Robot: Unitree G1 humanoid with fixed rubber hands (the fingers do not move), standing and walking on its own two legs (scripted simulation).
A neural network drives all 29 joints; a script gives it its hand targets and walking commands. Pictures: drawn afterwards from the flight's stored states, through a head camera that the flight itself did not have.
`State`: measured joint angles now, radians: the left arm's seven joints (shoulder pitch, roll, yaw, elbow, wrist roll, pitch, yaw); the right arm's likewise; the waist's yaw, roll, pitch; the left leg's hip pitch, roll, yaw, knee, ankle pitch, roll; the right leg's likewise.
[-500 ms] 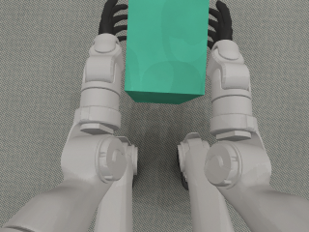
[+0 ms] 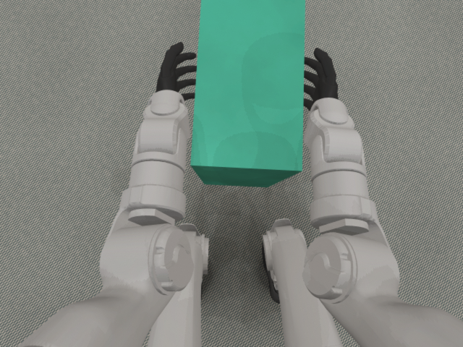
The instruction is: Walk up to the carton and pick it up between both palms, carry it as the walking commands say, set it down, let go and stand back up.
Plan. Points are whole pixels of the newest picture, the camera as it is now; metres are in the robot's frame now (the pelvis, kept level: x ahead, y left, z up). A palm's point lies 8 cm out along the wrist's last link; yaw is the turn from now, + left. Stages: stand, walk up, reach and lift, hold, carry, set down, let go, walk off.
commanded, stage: reach and lift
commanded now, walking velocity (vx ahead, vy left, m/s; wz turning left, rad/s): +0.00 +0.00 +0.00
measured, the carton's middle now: (243, 105) +0.51 -0.03 -0.14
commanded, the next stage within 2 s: none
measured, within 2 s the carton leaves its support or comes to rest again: neither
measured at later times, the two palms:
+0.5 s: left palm (157, 92) +0.47 +0.10 +0.01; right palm (340, 100) +0.45 -0.14 +0.02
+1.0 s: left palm (137, 89) +0.45 +0.10 +0.08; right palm (367, 97) +0.43 -0.13 +0.08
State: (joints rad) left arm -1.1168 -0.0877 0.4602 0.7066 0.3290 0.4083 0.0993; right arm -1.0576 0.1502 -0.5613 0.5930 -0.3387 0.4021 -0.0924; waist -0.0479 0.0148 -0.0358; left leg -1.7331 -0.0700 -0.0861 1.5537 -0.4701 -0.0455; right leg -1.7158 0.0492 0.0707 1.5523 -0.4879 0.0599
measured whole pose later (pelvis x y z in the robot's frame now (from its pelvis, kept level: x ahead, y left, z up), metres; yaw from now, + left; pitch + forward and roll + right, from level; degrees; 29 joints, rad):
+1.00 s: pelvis +0.03 +0.00 +0.12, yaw +0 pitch +23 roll -1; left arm -0.76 -0.19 0.41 0.63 0.33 0.34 0.09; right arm -0.70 0.23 -0.48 0.54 -0.33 0.33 -0.08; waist -0.05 0.00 -0.03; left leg -1.12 -0.05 -0.09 1.10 -0.39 -0.02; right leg -1.11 0.03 0.08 1.10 -0.40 0.05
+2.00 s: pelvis +0.06 +0.01 +0.21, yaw -1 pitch +0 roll +0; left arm -0.48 -0.23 0.31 0.52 0.33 0.51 0.10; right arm -0.49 0.23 -0.34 0.49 -0.32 0.52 -0.07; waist -0.05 -0.01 0.04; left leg -0.31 -0.03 -0.07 0.51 -0.21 -0.01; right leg -0.31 0.01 0.12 0.51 -0.21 0.04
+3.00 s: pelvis +0.06 +0.00 +0.21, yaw +0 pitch -9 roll +0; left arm -0.45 -0.22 0.27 0.44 0.31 0.74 0.09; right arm -0.46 0.22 -0.26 0.45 -0.30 0.73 -0.09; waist -0.01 0.00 0.06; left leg -0.08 -0.02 -0.09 0.45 -0.21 -0.01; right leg -0.07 0.01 0.09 0.44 -0.21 0.03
